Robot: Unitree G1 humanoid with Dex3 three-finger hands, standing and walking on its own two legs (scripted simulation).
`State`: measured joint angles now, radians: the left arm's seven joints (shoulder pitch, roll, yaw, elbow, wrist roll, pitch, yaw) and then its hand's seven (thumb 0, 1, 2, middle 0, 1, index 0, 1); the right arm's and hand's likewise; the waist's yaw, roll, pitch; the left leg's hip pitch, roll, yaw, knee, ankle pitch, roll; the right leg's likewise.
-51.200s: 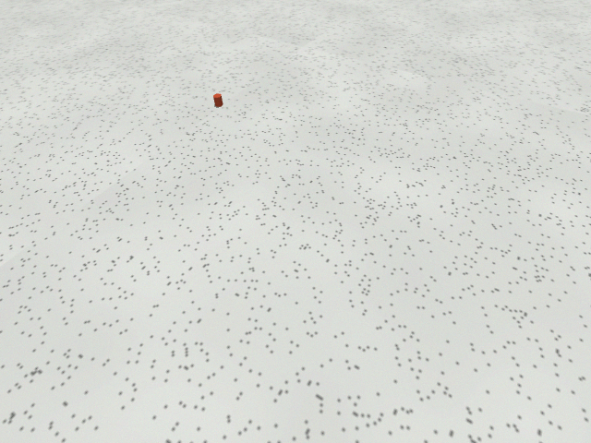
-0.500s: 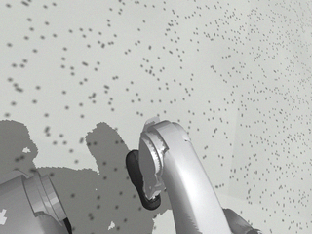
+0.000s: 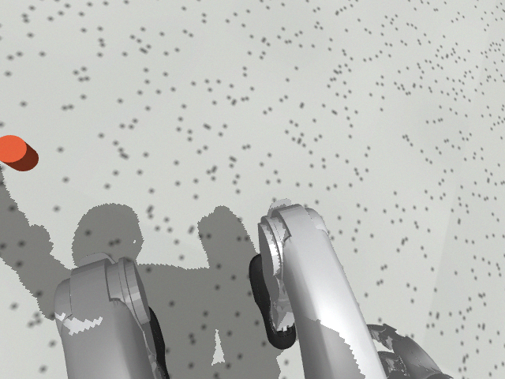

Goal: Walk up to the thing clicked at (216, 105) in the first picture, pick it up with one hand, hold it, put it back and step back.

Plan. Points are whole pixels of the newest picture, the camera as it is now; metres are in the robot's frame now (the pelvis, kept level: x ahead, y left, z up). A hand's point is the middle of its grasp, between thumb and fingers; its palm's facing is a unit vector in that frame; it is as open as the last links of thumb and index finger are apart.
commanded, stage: withdraw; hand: left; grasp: from above
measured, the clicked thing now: (17, 154) +0.52 +0.32 -0.31
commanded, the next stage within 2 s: home in 0.38 s
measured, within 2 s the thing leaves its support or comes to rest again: neither
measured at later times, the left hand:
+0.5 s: hand out of the picture +0.51 +0.34 -0.15, palm faces -0.38 -0.04 -0.93, open 12.9 cm
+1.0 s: hand out of the picture +0.38 +0.33 +0.01, palm faces -0.26 -0.58 -0.77, open 8.3 cm
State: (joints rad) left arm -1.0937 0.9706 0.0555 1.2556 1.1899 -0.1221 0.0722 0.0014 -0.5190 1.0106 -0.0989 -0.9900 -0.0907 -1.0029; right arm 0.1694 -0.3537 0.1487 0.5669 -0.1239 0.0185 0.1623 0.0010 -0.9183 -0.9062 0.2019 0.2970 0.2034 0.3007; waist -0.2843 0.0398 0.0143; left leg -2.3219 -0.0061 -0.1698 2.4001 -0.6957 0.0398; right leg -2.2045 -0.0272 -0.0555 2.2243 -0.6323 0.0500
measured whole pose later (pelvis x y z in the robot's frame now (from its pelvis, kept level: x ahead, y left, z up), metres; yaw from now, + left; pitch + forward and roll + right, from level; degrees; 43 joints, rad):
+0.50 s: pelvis -0.01 -0.01 -0.02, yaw +1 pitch +33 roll -13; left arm -1.18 0.99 0.09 1.43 1.34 -0.26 0.25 0.00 -0.31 0.85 -0.29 -0.80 -0.28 -0.81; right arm 0.20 -0.32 0.19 0.58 -0.14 0.05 0.10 0.00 -0.91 -0.90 0.20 0.30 0.20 0.30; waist -0.34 0.00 0.04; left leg -2.39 -0.02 -0.16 2.41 -0.62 0.03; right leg -2.27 -0.02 -0.04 2.25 -0.57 0.04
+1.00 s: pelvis +0.00 +0.00 +0.11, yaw +5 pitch +35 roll -9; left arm -0.51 0.64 0.11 0.62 0.59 0.02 -0.08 0.00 0.68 0.89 -0.22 -0.36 -0.22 -0.37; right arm 0.16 -0.30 0.00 0.59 -0.01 0.09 0.06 0.00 -0.91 -0.90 0.20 0.30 0.20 0.30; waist -0.11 0.05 -0.17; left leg -1.99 0.01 -0.09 2.04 -0.67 0.04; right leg -1.92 -0.05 -0.01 1.91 -0.61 0.06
